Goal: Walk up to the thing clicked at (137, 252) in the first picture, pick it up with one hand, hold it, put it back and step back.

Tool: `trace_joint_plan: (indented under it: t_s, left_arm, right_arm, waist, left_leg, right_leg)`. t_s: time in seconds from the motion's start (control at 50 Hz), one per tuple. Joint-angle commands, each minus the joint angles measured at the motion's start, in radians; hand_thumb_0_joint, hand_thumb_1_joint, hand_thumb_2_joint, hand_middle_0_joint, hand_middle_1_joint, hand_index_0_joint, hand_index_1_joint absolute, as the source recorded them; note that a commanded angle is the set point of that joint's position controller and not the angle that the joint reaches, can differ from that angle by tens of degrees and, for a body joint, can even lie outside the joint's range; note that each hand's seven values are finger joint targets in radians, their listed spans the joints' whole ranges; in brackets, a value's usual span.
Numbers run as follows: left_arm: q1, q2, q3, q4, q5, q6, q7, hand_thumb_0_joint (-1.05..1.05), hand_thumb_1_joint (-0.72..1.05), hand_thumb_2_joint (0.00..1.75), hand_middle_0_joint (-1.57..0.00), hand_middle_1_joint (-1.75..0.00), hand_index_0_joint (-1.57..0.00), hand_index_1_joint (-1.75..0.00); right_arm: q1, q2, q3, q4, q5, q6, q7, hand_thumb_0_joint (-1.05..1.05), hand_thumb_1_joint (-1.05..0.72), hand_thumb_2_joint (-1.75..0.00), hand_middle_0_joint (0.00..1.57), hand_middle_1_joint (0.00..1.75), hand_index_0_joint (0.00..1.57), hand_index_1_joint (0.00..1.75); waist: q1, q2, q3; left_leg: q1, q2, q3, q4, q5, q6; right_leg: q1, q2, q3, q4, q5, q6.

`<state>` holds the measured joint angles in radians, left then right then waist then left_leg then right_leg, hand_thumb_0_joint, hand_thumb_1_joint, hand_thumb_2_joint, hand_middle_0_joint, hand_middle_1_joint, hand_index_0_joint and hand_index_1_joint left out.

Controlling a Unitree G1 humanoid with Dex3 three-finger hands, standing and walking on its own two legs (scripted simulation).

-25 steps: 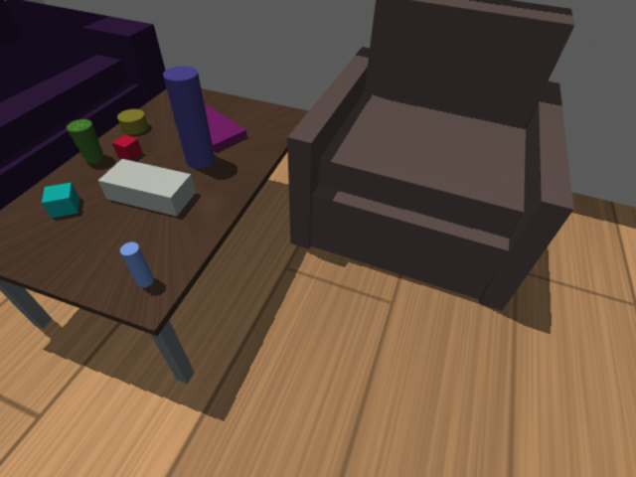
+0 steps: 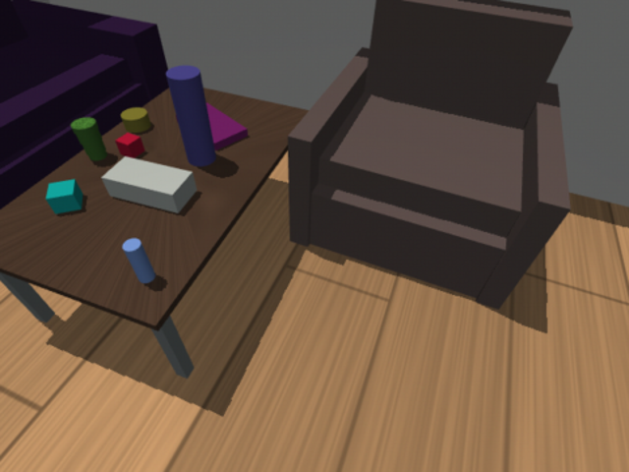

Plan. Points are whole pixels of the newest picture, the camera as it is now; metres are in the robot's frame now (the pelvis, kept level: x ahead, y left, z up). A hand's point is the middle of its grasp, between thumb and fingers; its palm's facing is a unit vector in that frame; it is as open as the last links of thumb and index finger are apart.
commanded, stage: stand
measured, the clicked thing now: (139, 261) +0.67 +0.44 -0.30
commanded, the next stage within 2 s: walk up in 0.62 s
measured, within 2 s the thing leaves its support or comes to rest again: neither
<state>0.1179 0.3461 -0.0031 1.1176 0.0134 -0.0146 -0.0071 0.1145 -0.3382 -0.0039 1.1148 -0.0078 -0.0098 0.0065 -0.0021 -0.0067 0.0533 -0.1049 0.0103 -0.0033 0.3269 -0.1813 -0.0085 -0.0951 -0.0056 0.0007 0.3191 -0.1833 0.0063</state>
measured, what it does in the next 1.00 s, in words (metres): steps on the spot: left foot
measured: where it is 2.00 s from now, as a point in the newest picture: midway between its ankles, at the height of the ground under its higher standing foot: outside the picture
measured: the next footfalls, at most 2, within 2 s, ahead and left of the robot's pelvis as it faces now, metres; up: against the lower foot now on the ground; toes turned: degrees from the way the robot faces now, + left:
left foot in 0.96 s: +0.03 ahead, +0.26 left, +0.00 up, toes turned +17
right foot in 1.22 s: +0.09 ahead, +0.07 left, +0.00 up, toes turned +18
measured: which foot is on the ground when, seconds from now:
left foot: down 0.00-0.66, up 0.68-0.94, down 0.96-1.00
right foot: down 0.00-0.98, up 1.00-1.00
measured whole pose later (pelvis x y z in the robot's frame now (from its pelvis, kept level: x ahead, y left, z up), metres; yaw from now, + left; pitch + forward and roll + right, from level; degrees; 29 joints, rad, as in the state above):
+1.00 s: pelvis -0.02 +0.09 -0.04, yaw +15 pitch -2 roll +0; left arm 0.19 0.51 0.10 0.86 0.03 -0.02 0.05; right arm 0.22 -0.46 -0.15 0.79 -0.08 0.09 0.13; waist -0.03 -0.02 0.13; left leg -0.41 0.07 -0.01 0.78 -0.33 -0.03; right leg -0.27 -0.25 -0.13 0.81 -0.46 0.03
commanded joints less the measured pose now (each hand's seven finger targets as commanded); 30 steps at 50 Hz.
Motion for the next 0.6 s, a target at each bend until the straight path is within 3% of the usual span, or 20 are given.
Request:
trace_joint_plan:
  t_s: [0.0,0.2,0.4,0.58]
  left_arm:
    - [-0.048,0.204,0.041,-0.064,-0.007,-0.019,0.015,0.00,0.90,0.90,-0.20,-0.30,-0.20,-0.30]
    - [-0.035,0.212,0.042,-0.058,-0.007,-0.017,0.015,0.00,0.90,0.90,-0.20,-0.30,-0.20,-0.30]
    - [-0.030,0.213,0.040,-0.056,-0.006,-0.018,0.016,0.00,0.90,0.90,-0.20,-0.30,-0.20,-0.30]
    - [-0.031,0.213,0.039,-0.057,-0.006,-0.018,0.016,0.00,0.90,0.90,-0.20,-0.30,-0.20,-0.30]
  right_arm:
    - [-0.036,-0.216,-0.034,-0.056,0.001,-0.026,-0.017,0.00,-0.90,-0.90,0.20,0.30,0.20,0.30]
    - [-0.030,-0.213,-0.031,-0.051,0.001,-0.023,-0.016,0.00,-0.90,-0.90,0.20,0.30,0.20,0.30]
    - [-0.037,-0.216,-0.031,-0.054,0.002,-0.024,-0.016,0.00,-0.90,-0.90,0.20,0.30,0.20,0.30]
    - [-0.029,-0.223,-0.031,-0.049,0.003,-0.023,-0.017,0.00,-0.90,-0.90,0.20,0.30,0.20,0.30]
  waist:
    - [0.001,0.026,-0.072]
    - [0.001,0.013,-0.055]
    - [0.004,0.010,-0.077]
    - [0.002,0.007,-0.060]
  left_leg:
    - [0.003,0.114,-0.090,-0.053,0.147,0.032]
    - [-0.008,0.111,-0.095,-0.061,0.101,0.030]
    - [0.019,0.117,-0.098,-0.049,0.161,0.030]
    - [0.017,0.117,-0.095,-0.051,0.144,0.029]
  right_leg:
    - [0.007,-0.125,0.090,-0.038,0.143,-0.035]
    - [-0.004,-0.123,0.090,-0.048,0.099,-0.033]
    - [0.001,-0.124,0.084,-0.038,0.145,-0.035]
    - [-0.008,-0.123,0.089,-0.048,0.137,-0.032]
